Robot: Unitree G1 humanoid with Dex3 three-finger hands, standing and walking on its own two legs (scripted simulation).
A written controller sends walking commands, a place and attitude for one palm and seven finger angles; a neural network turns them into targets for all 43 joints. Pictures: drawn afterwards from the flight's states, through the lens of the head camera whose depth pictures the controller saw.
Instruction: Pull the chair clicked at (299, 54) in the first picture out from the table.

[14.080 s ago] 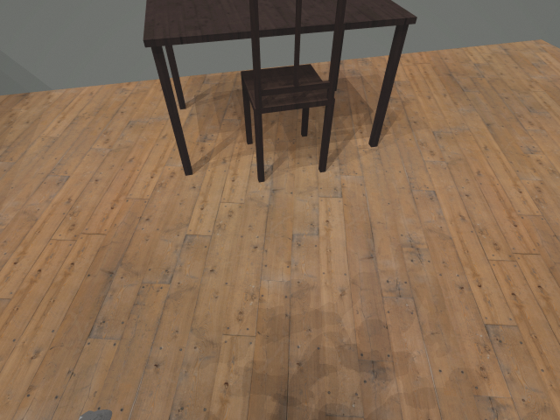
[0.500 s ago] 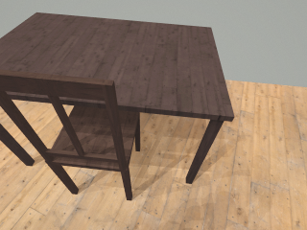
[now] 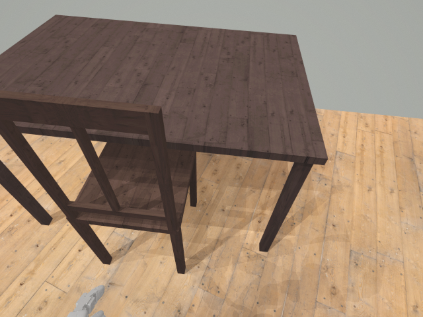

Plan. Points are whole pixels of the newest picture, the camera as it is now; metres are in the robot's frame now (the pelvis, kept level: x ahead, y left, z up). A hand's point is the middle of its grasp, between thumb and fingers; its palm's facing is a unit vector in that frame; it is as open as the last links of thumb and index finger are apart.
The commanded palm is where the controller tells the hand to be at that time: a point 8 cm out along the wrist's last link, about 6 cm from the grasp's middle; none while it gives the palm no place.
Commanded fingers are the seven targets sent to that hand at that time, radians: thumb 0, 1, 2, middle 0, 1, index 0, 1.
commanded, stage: raise the hand toward the chair's back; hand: left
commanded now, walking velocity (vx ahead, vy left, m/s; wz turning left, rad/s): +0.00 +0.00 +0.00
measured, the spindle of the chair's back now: (100, 174) +0.45 +0.31 -0.06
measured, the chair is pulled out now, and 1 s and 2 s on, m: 0.00 0.00 0.00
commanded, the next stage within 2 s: aim the fingers beside a spindle in 1.98 s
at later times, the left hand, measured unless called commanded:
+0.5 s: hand (125, 307) +0.15 +0.17 -0.05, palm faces -0.01 -1.00 -0.06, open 11.0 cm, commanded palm +0.14 +0.22 -0.05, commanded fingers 0.00 0.15 0.58 -0.13 -0.18 -0.13 -0.18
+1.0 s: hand (118, 282) +0.19 +0.19 -0.05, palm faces -0.04 -1.00 -0.03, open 15.2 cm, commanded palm +0.17 +0.24 -0.04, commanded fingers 0.00 -0.43 0.33 -0.07 -0.09 -0.07 -0.09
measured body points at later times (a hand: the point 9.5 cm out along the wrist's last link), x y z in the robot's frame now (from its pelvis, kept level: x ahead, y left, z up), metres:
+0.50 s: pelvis -0.03 -0.04 -0.10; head +0.03 -0.01 +0.34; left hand +0.15 +0.22 -0.05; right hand +0.21 -0.25 -0.16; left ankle +0.02 +0.05 -0.73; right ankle -0.01 -0.11 -0.73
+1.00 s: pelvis -0.02 -0.01 -0.09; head +0.05 +0.01 +0.36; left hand +0.19 +0.24 -0.04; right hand +0.16 -0.26 -0.15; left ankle +0.01 +0.05 -0.73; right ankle -0.01 -0.11 -0.73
